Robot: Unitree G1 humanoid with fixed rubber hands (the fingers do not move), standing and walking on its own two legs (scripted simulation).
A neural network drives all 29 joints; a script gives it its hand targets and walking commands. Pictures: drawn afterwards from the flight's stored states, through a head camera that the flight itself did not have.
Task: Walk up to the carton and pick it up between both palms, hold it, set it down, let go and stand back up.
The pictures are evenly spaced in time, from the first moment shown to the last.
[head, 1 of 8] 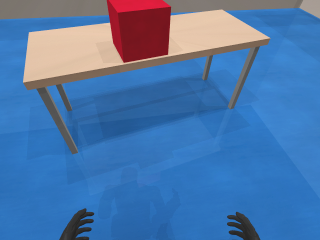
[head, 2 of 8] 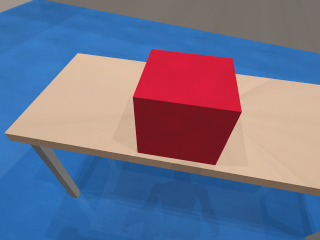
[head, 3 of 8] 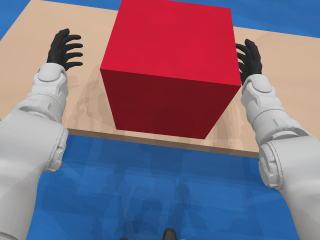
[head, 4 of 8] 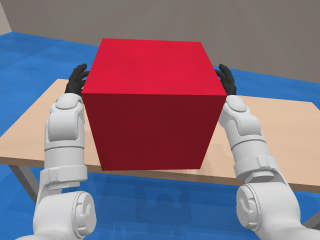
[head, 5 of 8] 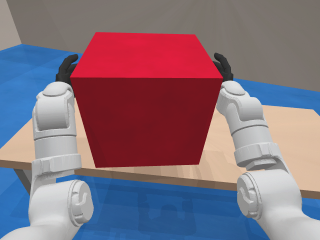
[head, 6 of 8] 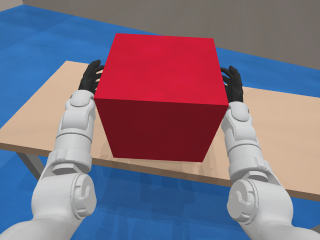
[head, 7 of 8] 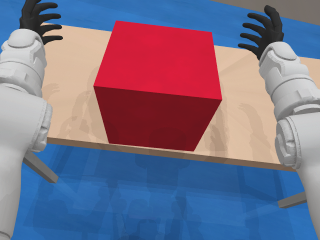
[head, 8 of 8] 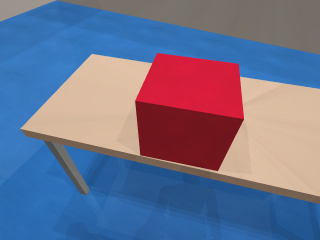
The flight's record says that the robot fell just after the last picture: no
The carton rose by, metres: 0.24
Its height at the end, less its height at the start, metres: +0.00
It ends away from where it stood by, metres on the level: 0.02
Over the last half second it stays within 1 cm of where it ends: yes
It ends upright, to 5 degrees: yes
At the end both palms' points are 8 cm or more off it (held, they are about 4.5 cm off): yes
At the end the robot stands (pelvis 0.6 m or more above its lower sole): yes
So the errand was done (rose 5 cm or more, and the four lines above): yes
